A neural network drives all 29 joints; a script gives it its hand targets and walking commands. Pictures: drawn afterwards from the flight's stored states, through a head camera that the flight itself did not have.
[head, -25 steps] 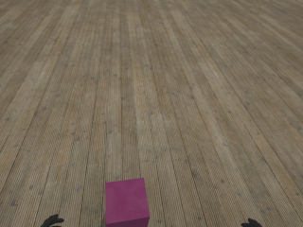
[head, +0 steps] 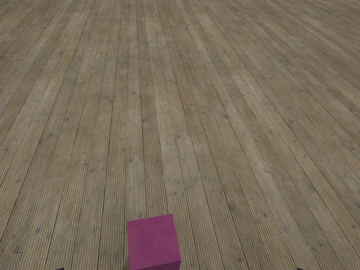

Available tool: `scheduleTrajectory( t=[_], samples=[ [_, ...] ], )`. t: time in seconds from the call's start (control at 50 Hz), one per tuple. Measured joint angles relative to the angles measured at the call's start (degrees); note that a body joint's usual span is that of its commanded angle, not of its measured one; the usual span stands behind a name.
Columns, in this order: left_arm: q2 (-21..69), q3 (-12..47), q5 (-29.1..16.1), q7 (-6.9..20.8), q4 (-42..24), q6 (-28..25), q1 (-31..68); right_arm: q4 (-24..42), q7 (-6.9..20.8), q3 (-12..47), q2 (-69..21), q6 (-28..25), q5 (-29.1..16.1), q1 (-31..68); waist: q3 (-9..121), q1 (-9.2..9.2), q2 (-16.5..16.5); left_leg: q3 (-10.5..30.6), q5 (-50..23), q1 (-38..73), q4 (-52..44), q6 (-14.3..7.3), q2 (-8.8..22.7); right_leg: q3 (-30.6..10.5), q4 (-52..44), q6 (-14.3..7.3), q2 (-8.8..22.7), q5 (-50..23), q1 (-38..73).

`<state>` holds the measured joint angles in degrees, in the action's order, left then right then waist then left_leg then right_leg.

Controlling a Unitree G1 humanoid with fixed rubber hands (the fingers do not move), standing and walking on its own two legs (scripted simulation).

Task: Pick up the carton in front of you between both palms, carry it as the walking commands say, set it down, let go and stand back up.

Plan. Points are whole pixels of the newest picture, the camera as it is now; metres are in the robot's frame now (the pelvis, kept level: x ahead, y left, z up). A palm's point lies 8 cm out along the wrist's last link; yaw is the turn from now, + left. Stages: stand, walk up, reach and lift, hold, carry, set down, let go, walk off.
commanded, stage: stand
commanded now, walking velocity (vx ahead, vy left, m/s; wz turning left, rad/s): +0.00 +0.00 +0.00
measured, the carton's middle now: (153, 249) +0.39 +0.09 -0.65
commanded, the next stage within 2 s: none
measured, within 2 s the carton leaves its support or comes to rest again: neither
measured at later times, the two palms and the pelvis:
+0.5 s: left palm out of the picture +0.07 +0.30 -0.11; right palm out of the picture +0.08 -0.31 -0.09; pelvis -0.02 +0.00 +0.00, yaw +0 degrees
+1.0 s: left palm out of the picture +0.06 +0.31 -0.11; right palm out of the picture +0.07 -0.31 -0.09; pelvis -0.02 +0.00 +0.01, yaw +0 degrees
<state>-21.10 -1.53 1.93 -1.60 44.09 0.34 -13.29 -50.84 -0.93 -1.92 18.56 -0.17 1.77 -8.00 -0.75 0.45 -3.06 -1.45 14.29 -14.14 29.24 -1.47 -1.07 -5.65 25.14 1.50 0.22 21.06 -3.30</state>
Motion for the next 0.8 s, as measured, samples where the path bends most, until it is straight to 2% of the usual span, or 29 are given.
scheduleTrajectory(
  t=[0.8],
  samples=[
    [-1.36, 0.8, -0.5, 0.49, 9.85, -0.54, 1.6, -8.52, 0.38, 0.85, 2.47, -0.25, -0.98, 1.75, -1.29, 0.1, 1.04, 0.19, -4.03, 2.35, -4.83, -0.02, 0.15, 0.12, -4.26, 0.03, -0.03, -3.75, 2.02]
  ],
)
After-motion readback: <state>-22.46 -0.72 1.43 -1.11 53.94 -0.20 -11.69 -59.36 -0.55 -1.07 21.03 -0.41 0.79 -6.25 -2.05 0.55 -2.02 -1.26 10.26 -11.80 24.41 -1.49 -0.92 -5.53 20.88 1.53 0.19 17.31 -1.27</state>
